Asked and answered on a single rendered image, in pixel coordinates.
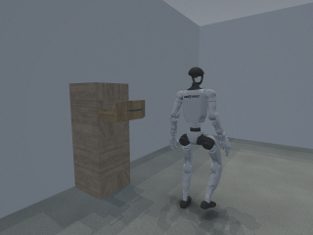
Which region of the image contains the cabinet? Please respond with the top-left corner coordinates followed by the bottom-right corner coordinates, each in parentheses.
top-left (68, 82), bottom-right (131, 201)

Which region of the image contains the robot left hand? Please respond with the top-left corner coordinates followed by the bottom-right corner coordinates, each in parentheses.
top-left (169, 135), bottom-right (179, 152)

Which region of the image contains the right robot thigh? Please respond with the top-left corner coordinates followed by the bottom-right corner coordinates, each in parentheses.
top-left (200, 135), bottom-right (222, 173)

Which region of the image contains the right robot upper arm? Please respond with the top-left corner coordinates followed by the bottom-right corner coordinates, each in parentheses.
top-left (204, 89), bottom-right (217, 120)

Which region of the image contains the right robot shin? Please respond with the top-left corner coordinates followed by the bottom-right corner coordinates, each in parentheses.
top-left (204, 164), bottom-right (223, 203)

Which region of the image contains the left robot upper arm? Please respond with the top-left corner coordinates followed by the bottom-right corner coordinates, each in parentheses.
top-left (171, 90), bottom-right (185, 118)

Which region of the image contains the robot right hand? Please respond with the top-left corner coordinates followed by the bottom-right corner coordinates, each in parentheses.
top-left (219, 138), bottom-right (231, 157)

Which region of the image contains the handle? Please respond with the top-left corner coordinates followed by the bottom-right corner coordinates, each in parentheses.
top-left (127, 109), bottom-right (142, 112)

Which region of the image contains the robot left forearm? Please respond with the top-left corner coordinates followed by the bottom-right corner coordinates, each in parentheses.
top-left (170, 117), bottom-right (178, 136)

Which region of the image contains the robot right forearm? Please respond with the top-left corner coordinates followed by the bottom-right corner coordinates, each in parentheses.
top-left (212, 112), bottom-right (227, 141)

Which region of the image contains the drawer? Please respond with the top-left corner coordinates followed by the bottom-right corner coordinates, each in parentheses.
top-left (98, 100), bottom-right (146, 123)

